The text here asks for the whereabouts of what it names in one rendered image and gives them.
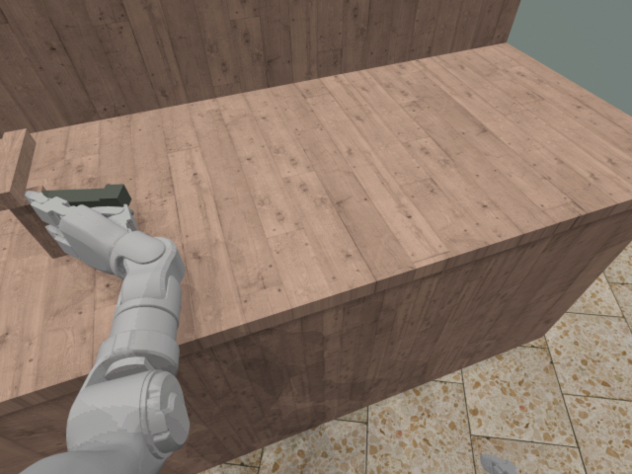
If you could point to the left robot upper arm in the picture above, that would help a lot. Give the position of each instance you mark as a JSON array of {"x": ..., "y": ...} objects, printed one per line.
[{"x": 128, "y": 425}]

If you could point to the counter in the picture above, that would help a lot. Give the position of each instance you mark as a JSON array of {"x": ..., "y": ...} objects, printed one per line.
[{"x": 396, "y": 194}]

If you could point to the robot left hand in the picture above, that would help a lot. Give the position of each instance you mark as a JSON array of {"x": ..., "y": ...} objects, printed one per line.
[{"x": 87, "y": 234}]

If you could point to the tap lever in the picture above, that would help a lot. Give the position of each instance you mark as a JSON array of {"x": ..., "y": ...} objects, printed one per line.
[{"x": 111, "y": 195}]

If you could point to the robot right hand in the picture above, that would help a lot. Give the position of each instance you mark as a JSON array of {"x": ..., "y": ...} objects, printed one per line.
[{"x": 496, "y": 465}]

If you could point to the left robot forearm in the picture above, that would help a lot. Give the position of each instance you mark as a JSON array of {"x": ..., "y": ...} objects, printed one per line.
[{"x": 146, "y": 320}]

